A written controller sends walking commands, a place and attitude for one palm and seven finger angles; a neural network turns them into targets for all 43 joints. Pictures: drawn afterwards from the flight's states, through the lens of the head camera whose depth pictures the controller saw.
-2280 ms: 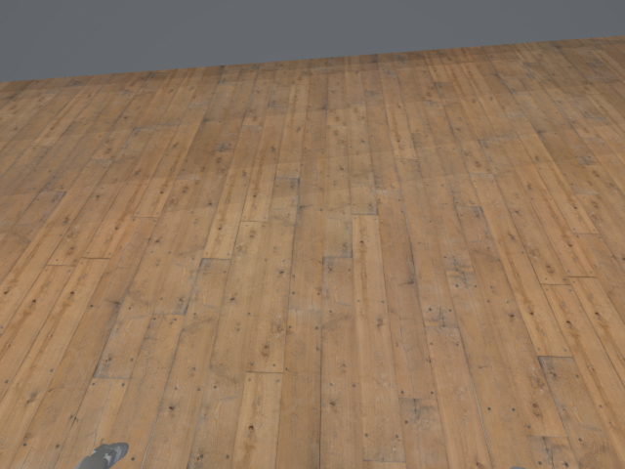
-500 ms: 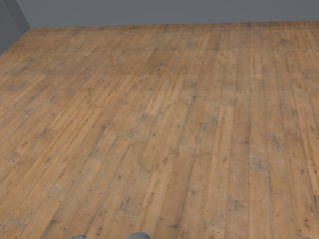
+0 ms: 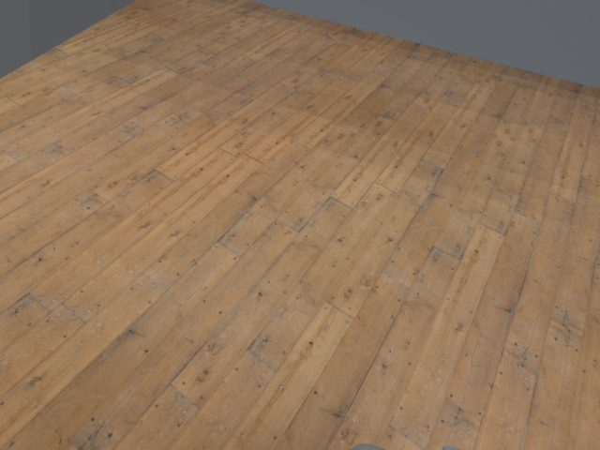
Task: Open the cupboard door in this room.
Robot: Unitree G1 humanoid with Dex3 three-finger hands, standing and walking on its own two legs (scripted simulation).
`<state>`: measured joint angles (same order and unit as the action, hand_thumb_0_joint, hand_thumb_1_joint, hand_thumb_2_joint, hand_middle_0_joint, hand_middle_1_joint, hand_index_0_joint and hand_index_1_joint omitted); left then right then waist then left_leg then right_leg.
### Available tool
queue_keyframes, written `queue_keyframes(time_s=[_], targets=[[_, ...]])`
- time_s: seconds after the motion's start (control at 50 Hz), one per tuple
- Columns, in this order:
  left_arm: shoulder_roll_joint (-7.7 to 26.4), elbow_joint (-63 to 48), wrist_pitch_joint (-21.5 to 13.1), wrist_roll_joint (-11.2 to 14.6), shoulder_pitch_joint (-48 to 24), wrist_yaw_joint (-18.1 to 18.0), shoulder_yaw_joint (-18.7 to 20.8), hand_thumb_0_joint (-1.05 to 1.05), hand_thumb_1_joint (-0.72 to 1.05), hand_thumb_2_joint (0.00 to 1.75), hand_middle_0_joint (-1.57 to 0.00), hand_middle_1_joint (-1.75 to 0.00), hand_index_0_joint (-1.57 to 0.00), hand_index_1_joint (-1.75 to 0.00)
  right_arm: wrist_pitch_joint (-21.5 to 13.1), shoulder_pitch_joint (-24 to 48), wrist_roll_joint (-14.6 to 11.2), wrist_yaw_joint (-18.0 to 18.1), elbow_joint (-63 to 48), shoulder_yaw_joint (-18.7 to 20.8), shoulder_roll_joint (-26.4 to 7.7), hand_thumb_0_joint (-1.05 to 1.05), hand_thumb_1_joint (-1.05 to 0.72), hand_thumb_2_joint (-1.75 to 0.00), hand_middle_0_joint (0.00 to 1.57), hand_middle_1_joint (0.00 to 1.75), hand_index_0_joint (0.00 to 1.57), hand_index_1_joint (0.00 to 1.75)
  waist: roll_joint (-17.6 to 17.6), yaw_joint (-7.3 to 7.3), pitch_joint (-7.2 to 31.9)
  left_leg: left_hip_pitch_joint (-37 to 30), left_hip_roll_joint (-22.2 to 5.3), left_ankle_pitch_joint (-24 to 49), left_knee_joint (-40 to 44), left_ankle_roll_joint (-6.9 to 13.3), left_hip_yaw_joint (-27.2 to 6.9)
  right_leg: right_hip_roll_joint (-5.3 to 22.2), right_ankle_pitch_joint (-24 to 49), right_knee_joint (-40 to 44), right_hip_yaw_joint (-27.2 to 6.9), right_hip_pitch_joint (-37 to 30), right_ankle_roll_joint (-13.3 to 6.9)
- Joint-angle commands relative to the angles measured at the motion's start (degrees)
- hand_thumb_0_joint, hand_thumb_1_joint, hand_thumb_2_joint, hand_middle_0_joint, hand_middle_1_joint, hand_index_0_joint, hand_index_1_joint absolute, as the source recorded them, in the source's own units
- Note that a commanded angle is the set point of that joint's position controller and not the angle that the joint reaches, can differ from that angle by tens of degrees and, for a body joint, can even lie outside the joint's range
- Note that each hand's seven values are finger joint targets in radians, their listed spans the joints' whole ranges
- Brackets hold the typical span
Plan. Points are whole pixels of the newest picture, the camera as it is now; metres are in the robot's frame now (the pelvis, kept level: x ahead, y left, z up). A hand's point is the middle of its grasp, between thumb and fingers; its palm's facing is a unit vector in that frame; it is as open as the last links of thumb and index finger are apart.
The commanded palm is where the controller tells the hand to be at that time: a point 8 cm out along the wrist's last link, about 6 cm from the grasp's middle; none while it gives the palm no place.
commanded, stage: turn or walk to find it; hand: left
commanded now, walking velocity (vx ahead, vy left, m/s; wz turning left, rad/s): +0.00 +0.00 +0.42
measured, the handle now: out of the picture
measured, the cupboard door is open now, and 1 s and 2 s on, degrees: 0 0 0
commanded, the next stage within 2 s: stand and wait in 1.64 s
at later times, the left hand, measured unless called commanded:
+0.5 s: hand out of the picture +0.03 +0.16 -0.13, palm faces +0.21 -0.94 -0.28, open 7.4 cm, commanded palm none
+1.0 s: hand out of the picture -0.18 +0.19 -0.19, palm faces +0.47 -0.86 -0.21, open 7.4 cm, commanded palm none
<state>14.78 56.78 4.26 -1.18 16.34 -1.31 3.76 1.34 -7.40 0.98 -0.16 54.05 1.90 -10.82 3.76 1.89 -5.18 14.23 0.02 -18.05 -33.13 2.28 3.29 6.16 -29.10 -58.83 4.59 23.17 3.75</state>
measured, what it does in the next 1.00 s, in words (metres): steps on the spot, turning left: right foot, then left foot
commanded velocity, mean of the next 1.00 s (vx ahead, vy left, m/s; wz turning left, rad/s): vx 0.00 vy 0.00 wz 0.42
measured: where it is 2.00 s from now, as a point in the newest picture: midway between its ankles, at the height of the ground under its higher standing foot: outside the picture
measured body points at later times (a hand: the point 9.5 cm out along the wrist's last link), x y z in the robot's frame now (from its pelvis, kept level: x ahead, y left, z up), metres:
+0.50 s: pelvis -0.04 -0.05 +0.01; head -0.02 -0.08 +0.46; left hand +0.02 +0.21 -0.11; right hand +0.03 -0.30 -0.16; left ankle -0.05 +0.09 -0.66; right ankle -0.01 -0.14 -0.73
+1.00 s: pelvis -0.10 +0.00 +0.00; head -0.09 +0.04 +0.45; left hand -0.20 +0.24 -0.17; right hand +0.10 -0.19 -0.12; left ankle -0.13 +0.06 -0.73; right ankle -0.04 -0.14 -0.68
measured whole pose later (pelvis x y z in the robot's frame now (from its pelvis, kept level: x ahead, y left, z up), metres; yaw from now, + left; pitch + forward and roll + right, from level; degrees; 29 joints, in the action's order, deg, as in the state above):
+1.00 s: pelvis -0.10 +0.00 +0.00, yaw +25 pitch -1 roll -2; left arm 15.1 57.6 4.9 -1.4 15.8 -1.1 4.4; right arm 1.4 -8.4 1.2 -0.1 54.5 2.3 -10.7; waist 3.8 1.7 -3.8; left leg 14.0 -0.1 -18.8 -33.9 3.7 4.5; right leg 7.0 -27.1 -56.4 6.6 24.1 3.6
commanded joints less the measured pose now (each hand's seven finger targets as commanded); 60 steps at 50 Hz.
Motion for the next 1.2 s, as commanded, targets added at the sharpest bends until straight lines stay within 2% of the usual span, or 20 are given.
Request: queue_keyframes(time_s=[0.0,0.2,0.28,0.32,0.34,0.36,0.38,0.44,0.5,0.74,0.78,0.82,0.84,0.86,0.88,0.9,0.92,0.98,1.04,1.18], targets=[[3.67,-5.00,-2.30,0.11,-1.56,0.43,0.98,0.00,0.90,0.90,-0.20,-0.30,-0.20,-0.30,-1.14,-3.49,-0.14,1.61,-2.54,2.90,-11.57,0.00,-0.90,-0.90,0.20,0.30,0.20,0.30,-11.23,-2.19,6.25,-7.99,-13.58,34.78,13.07,6.49,-12.66,0.08,5.50,-6.58,-3.19,6.98,0.71],[2.40,-7.63,-2.05,0.26,-6.64,0.13,0.85,0.00,0.90,0.90,-0.20,-0.30,-0.20,-0.30,-0.56,-6.53,0.46,1.19,-2.58,3.86,-11.93,0.00,-0.90,-0.90,0.20,0.30,0.20,0.30,-11.28,-3.86,4.81,-5.68,-13.13,20.96,15.40,8.35,-20.29,-2.12,3.96,8.25,-3.28,3.15,1.09],[1.72,-7.86,-2.66,0.80,-3.73,-0.25,0.67,0.00,0.90,0.90,-0.20,-0.30,-0.20,-0.30,-0.17,-5.07,0.67,0.91,-3.17,4.21,-12.32,0.00,-0.90,-0.90,0.20,0.30,0.20,0.30,-12.33,-2.28,6.44,-1.29,-12.05,22.22,12.83,7.60,-22.46,-4.19,6.10,19.98,-2.93,-5.85,-0.15],[2.57,-7.10,-3.39,0.77,-0.30,-0.41,0.95,0.00,0.90,0.90,-0.20,-0.30,-0.20,-0.30,-0.06,-4.23,0.21,0.68,-3.53,4.20,-11.44,0.00,-0.90,-0.90,0.20,0.30,0.20,0.30,-9.76,-0.36,7.79,4.71,-9.13,18.11,8.58,4.69,-21.13,-4.09,15.69,32.91,-2.56,-15.95,-0.40],[5.24,-7.02,-4.11,0.29,1.06,-0.68,1.43,0.00,0.90,0.90,-0.20,-0.30,-0.20,-0.30,-0.07,-5.25,-0.25,0.38,-3.67,3.99,-9.10,0.00,-0.90,-0.90,0.20,0.30,0.20,0.30,-2.85,0.21,8.90,11.02,-5.17,9.78,2.50,1.25,-17.51,1.70,17.54,40.31,-7.75,-23.45,-1.64],[11.14,-7.53,-4.63,-0.70,1.64,-1.10,2.53,0.00,0.90,0.90,-0.20,-0.30,-0.20,-0.30,-0.09,-6.43,-0.49,0.16,-5.08,3.26,-4.96,0.00,-0.90,-0.90,0.20,0.30,0.20,0.30,15.82,0.32,8.93,21.15,3.85,-9.43,-11.64,-3.55,-6.78,17.41,20.83,44.12,-23.89,-27.13,-7.35],[11.67,-8.54,-4.19,-0.06,0.99,-1.05,2.17,0.00,0.90,0.90,-0.20,-0.30,-0.20,-0.30,0.42,-4.78,0.26,0.39,-5.37,4.22,-8.17,0.00,-0.90,-0.90,0.20,0.30,0.20,0.30,12.40,1.09,7.79,18.94,2.48,-15.25,-22.44,-3.63,-7.68,21.99,22.85,44.28,-24.11,-17.42,-11.58],[6.32,-10.18,-4.29,0.12,-7.81,-0.98,1.13,0.00,0.90,0.90,-0.20,-0.30,-0.20,-0.30,2.07,-6.82,0.54,-0.55,-1.55,4.60,-7.79,0.00,-0.90,-0.90,0.20,0.30,0.20,0.30,4.33,-3.21,1.06,17.22,-0.16,-4.79,-35.78,-4.20,-7.42,12.87,14.40,45.34,-12.97,-7.79,-10.04],[4.32,-9.66,-4.76,0.21,-7.13,-0.80,0.49,0.00,0.90,0.90,-0.20,-0.30,-0.20,-0.30,2.33,-9.79,0.47,-0.91,0.21,4.37,-6.52,0.00,-0.90,-0.90,0.20,0.30,0.20,0.30,4.49,-3.88,0.99,17.71,-0.70,0.62,-37.92,-5.60,-5.46,9.50,17.81,44.35,-5.62,-9.40,-8.22],[7.76,-5.27,-4.30,-0.84,1.67,-0.84,1.79,0.00,0.90,0.90,-0.20,-0.30,-0.20,-0.30,1.53,-1.76,-0.24,-0.59,-1.44,2.69,-5.00,0.00,-0.90,-0.90,0.20,0.30,0.20,0.30,7.60,1.08,5.16,10.86,-2.49,-8.89,-14.48,-5.78,0.14,15.04,31.39,39.01,-3.55,-17.68,-12.29],[8.42,-4.77,-4.12,-0.89,1.31,-0.77,2.04,0.00,0.90,0.90,-0.20,-0.30,-0.20,-0.30,1.13,-2.37,-0.49,-0.43,-1.49,2.51,-5.00,0.00,-0.90,-0.90,0.20,0.30,0.20,0.30,8.31,0.62,5.94,7.19,-2.12,-8.80,-9.87,-5.04,1.30,15.73,33.50,37.23,-3.01,-16.33,-12.06],[8.52,-4.56,-3.85,-0.59,-0.37,-0.60,2.09,0.00,0.90,0.90,-0.20,-0.30,-0.20,-0.30,0.60,-6.09,-0.48,-0.28,-0.95,2.43,-5.24,0.00,-0.90,-0.90,0.20,0.30,0.20,0.30,6.37,-1.76,7.78,0.60,-1.70,-1.88,0.45,-4.42,2.30,14.61,31.91,32.52,0.43,-14.10,-9.17],[7.76,-4.54,-3.48,-0.11,-0.65,-0.47,1.97,0.00,0.90,0.90,-0.20,-0.30,-0.20,-0.30,0.12,-7.96,-0.42,-0.35,-0.21,2.67,-6.58,0.00,-0.90,-0.90,0.20,0.30,0.20,0.30,2.41,-3.11,8.49,-6.18,-2.43,5.37,8.31,-3.81,1.22,12.96,27.99,27.68,2.93,-9.36,-6.27],[4.90,-5.59,-3.05,0.39,0.23,-0.27,1.58,0.00,0.90,0.90,-0.20,-0.30,-0.20,-0.30,-0.53,-9.66,-0.07,-0.19,-0.13,3.64,-11.09,0.00,-0.90,-0.90,0.20,0.30,0.20,0.30,-10.73,-4.03,9.83,-12.81,-11.73,11.67,14.12,-0.34,-11.61,7.12,14.90,16.95,6.18,0.36,-2.47],[1.71,-7.88,-2.68,0.22,-2.27,-0.03,0.45,0.00,0.90,0.90,-0.20,-0.30,-0.20,-0.30,-0.50,-11.32,0.04,0.28,-0.34,4.64,-15.91,0.00,-0.90,-0.90,0.20,0.30,0.20,0.30,-23.68,-5.05,7.38,-12.65,-22.80,29.71,16.50,5.53,-25.10,0.77,-7.17,5.71,5.24,10.79,0.89],[3.55,-8.20,-2.01,-0.18,-5.14,-0.24,0.38,0.00,0.90,0.90,-0.20,-0.30,-0.20,-0.30,-0.01,-11.77,0.13,0.43,0.06,4.62,-16.16,0.00,-0.90,-0.90,0.20,0.30,0.20,0.30,-15.75,-5.79,6.58,-7.91,-24.23,28.08,15.80,7.97,-21.31,1.47,-5.82,-0.49,-0.06,8.07,-0.25],[2.85,-7.20,-1.53,-0.44,-5.73,-0.32,0.75,0.00,0.90,0.90,-0.20,-0.30,-0.20,-0.30,-0.45,-9.63,0.33,1.12,0.03,4.01,-14.06,0.00,-0.90,-0.90,0.20,0.30,0.20,0.30,-17.85,-4.96,5.19,-4.20,-20.02,23.95,17.33,6.53,-19.49,1.62,-2.79,-2.46,-2.66,8.11,-0.24],[3.78,-4.55,-1.72,-0.24,-3.45,0.53,1.37,0.00,0.90,0.90,-0.20,-0.30,-0.20,-0.30,-0.94,-3.29,0.06,1.73,-1.97,2.94,-11.50,0.00,-0.90,-0.90,0.20,0.30,0.20,0.30,-12.80,-2.09,3.23,-6.12,-14.22,25.61,16.28,4.58,-14.87,0.66,7.06,-7.29,-3.71,10.23,0.44],[3.80,-3.37,-1.96,-0.11,-1.78,0.52,1.38,0.00,0.90,0.90,-0.20,-0.30,-0.20,-0.30,-1.54,-5.10,-0.39,1.90,-1.92,3.00,-11.19,0.00,-0.90,-0.90,0.20,0.30,0.20,0.30,-9.95,-1.93,6.46,-11.04,-12.53,32.53,15.32,3.94,-12.87,0.05,10.15,-7.59,-3.84,10.04,1.71],[3.90,-4.75,-1.61,-0.02,-5.12,-0.09,1.49,0.00,0.90,0.90,-0.20,-0.30,-0.20,-0.30,-1.31,-8.17,-0.18,1.83,-1.36,3.41,-10.50,0.00,-0.90,-0.90,0.20,0.30,0.20,0.30,-9.71,-3.01,5.06,-10.26,-12.45,25.31,17.24,4.81,-18.43,-0.21,10.52,-3.74,-5.29,9.38,2.67]])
